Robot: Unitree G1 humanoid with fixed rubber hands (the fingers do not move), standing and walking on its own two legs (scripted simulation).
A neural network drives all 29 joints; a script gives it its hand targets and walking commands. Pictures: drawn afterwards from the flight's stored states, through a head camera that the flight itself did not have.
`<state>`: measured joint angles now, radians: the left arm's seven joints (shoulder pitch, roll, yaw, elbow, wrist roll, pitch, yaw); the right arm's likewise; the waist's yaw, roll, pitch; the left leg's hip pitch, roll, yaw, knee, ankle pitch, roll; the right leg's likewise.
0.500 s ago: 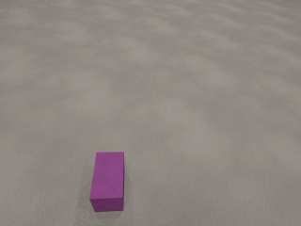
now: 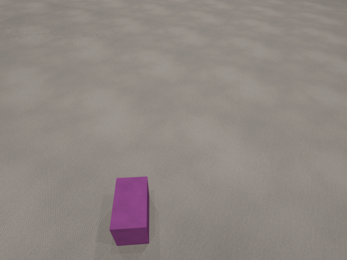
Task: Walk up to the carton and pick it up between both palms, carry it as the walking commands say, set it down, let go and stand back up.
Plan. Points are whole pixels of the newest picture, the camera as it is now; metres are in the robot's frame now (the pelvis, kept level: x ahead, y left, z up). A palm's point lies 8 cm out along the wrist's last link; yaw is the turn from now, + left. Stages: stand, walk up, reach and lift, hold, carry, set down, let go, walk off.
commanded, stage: walk up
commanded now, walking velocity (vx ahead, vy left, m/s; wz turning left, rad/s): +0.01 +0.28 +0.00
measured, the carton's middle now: (132, 210) +0.57 +0.18 -0.66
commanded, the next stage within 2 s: none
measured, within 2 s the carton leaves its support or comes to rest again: neither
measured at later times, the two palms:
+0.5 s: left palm out of the picture +0.04 +0.44 -0.14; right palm out of the picture +0.02 -0.08 -0.10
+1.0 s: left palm out of the picture +0.20 +0.46 -0.14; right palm out of the picture +0.03 -0.05 -0.10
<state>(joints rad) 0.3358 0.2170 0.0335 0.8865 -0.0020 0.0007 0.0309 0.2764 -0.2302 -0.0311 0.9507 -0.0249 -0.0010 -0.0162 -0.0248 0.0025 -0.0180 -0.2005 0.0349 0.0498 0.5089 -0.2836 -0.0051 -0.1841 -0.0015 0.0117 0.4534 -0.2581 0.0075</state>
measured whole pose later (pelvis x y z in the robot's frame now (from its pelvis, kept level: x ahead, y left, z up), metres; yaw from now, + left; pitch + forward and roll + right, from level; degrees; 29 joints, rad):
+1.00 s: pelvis +0.13 +0.20 +0.00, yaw +0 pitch -1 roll -3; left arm 0.25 0.25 0.07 0.89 0.00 0.04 -0.01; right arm 0.57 -0.22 -0.03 0.99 -0.03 -0.04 -0.04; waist -0.02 -0.03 0.02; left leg 0.07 -0.04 0.06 0.32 -0.39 0.08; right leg -0.46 -0.02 0.02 0.99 -0.34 0.04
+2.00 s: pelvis +0.16 +0.18 +0.00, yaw -2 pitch +1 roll +0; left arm 0.25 0.23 0.04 0.89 0.00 0.04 0.03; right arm 0.27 -0.22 -0.03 0.96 -0.03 0.00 -0.02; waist -0.03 -0.02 0.03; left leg -0.30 -0.01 0.04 0.40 -0.13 0.04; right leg -0.21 0.01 0.01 0.44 -0.30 0.01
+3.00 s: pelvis +0.09 +0.18 +0.01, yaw -2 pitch +3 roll +4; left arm 0.33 0.20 0.03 0.97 0.00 -0.02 0.03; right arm 0.22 -0.22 -0.03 0.97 -0.03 0.03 0.01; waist -0.03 0.01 -0.02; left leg -0.41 0.00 0.01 0.80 -0.35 0.00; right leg -0.16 -0.07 0.00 0.34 -0.23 -0.02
